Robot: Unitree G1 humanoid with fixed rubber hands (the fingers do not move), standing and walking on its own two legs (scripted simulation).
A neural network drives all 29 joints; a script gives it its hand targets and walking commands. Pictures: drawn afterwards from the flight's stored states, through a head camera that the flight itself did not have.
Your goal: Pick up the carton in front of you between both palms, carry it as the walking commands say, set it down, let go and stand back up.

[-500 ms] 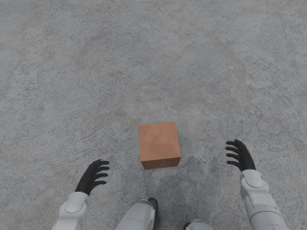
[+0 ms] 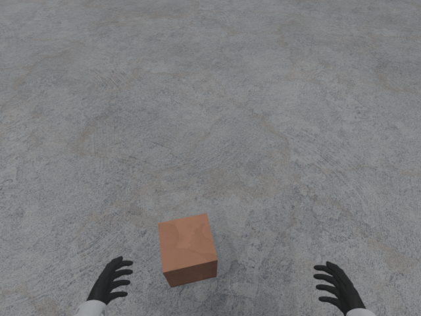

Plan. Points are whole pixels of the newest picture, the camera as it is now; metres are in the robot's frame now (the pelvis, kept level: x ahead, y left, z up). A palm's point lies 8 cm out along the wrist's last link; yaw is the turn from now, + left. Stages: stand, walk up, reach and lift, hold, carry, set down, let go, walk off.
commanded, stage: let go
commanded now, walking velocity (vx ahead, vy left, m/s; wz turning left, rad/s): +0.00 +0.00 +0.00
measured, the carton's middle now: (188, 251) +0.45 +0.12 -0.65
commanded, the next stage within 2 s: stand in 0.28 s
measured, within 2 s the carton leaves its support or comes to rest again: neither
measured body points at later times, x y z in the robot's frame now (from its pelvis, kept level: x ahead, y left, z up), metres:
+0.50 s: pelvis +0.02 +0.02 -0.01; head +0.02 +0.05 +0.44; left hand +0.10 +0.30 -0.13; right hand +0.12 -0.24 -0.11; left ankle +0.03 +0.13 -0.74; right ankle -0.07 -0.10 -0.74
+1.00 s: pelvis +0.04 +0.03 -0.02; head +0.05 +0.05 +0.43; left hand +0.05 +0.30 -0.16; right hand +0.15 -0.21 -0.14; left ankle +0.03 +0.13 -0.74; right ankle -0.07 -0.10 -0.74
